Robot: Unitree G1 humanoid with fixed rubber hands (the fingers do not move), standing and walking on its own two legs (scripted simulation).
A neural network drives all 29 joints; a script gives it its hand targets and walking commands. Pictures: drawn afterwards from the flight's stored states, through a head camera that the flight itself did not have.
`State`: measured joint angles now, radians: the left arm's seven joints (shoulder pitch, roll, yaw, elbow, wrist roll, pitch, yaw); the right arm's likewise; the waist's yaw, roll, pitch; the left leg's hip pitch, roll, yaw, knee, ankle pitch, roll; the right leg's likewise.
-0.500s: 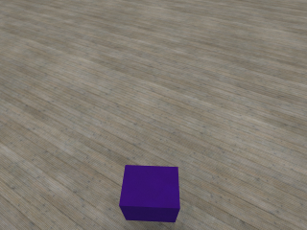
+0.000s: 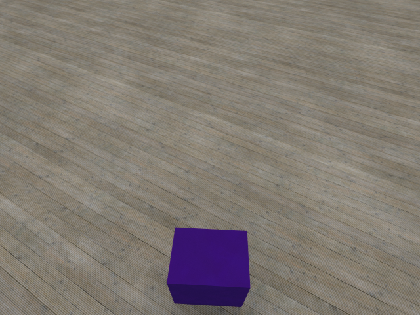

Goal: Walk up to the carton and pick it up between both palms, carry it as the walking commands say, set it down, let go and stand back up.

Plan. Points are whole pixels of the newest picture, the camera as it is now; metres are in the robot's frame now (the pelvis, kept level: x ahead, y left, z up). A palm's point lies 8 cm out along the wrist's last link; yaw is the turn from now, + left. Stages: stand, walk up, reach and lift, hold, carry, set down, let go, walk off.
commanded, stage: stand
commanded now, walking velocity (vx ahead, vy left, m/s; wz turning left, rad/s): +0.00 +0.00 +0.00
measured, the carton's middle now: (209, 268) +0.42 +0.02 -0.63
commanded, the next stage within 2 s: reach and lift in 0.06 s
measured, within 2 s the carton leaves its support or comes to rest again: neither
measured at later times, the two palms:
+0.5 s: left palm out of the picture +0.13 +0.23 -0.16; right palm out of the picture +0.14 -0.23 -0.15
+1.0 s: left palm (118, 273) +0.26 +0.24 -0.18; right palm (306, 278) +0.26 -0.22 -0.18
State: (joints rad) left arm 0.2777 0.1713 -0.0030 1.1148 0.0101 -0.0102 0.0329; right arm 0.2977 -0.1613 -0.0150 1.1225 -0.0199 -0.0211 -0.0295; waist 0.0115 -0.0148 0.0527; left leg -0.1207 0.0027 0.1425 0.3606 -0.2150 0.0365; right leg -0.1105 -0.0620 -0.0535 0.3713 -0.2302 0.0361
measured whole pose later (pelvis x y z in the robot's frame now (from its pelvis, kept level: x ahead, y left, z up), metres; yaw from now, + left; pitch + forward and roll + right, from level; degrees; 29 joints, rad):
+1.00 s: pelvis -0.10 -0.03 -0.09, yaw +4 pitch +19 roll -2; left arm -0.64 0.39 0.13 0.77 -0.05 0.43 -0.12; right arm -0.56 -0.18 -0.14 0.64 0.09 0.46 -0.07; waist -0.04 0.00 0.12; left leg -1.06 0.05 0.03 1.05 -0.32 0.02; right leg -1.01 -0.03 -0.07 1.05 -0.37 0.00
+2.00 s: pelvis -0.09 -0.02 -0.18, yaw +1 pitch +48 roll -3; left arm -1.27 0.54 0.32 1.03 -0.01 0.19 -0.19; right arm -1.16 -0.28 -0.42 0.85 0.04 0.22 0.00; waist -0.04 0.00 -0.03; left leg -1.78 0.06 0.03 1.31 -0.37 0.04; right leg -1.73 -0.03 -0.06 1.31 -0.41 0.00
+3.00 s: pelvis -0.13 -0.03 -0.41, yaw +1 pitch +33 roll -3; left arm -1.54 0.65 0.03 1.16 -0.26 0.13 -0.03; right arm -1.43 -0.40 -0.17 1.03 0.29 0.15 -0.11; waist -0.02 -0.04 0.44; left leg -2.25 0.09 0.00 2.20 -0.54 0.06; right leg -2.18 -0.04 -0.05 2.22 -0.62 -0.01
